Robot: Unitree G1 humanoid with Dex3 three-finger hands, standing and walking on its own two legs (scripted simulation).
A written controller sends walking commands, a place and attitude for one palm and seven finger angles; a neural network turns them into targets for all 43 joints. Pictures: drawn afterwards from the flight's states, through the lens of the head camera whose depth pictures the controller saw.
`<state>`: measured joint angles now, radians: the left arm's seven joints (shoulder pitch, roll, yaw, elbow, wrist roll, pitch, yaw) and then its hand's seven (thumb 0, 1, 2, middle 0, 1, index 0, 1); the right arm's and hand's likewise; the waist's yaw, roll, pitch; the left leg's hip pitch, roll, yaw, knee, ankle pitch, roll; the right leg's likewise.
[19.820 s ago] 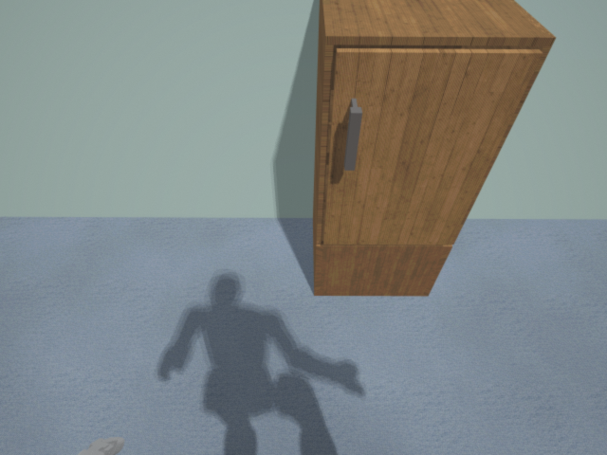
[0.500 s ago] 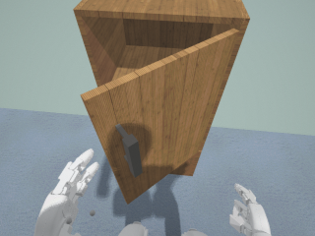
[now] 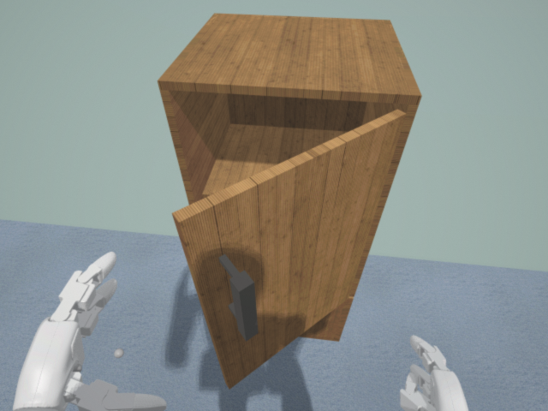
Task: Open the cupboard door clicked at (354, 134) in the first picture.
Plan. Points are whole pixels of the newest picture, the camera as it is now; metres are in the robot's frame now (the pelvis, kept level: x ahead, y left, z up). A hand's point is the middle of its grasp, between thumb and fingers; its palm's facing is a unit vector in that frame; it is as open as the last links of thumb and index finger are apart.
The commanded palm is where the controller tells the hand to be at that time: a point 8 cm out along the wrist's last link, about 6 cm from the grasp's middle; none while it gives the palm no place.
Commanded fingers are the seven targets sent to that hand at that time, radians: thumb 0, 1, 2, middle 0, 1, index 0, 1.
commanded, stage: draw the hand back to the body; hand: left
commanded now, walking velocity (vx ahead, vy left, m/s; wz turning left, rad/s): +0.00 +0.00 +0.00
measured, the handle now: (237, 298) +0.28 +0.09 +0.04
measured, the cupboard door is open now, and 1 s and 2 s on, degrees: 43 43 43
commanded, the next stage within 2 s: step back with the hand held close in 0.94 s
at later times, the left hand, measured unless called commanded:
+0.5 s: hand (52, 277) +0.20 +0.25 +0.18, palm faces +0.41 -0.82 -0.40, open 9.8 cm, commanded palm +0.15 +0.30 +0.21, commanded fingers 0.00 0.83 0.87 -0.20 -0.30 -0.20 -0.30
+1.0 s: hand (57, 274) +0.20 +0.24 +0.20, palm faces +0.43 -0.82 -0.38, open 7.4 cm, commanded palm +0.15 +0.28 +0.21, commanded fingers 0.00 0.90 0.90 -0.20 -0.30 -0.20 -0.30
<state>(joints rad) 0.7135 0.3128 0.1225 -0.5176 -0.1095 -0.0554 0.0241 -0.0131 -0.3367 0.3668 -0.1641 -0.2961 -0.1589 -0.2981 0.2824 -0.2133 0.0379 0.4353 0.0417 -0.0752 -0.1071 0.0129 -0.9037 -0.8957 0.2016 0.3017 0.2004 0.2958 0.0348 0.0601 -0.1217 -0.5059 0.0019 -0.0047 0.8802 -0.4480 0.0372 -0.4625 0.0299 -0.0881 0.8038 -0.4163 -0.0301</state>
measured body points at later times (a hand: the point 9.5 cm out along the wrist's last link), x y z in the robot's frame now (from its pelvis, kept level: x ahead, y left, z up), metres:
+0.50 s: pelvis +0.02 +0.00 +0.04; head +0.00 -0.01 +0.49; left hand +0.17 +0.30 +0.21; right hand +0.21 -0.21 -0.04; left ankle +0.00 +0.09 -0.70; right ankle +0.00 -0.10 -0.70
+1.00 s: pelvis +0.01 -0.02 +0.04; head -0.01 -0.03 +0.49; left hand +0.17 +0.28 +0.22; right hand +0.19 -0.24 -0.04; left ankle +0.00 +0.09 -0.70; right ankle +0.00 -0.10 -0.70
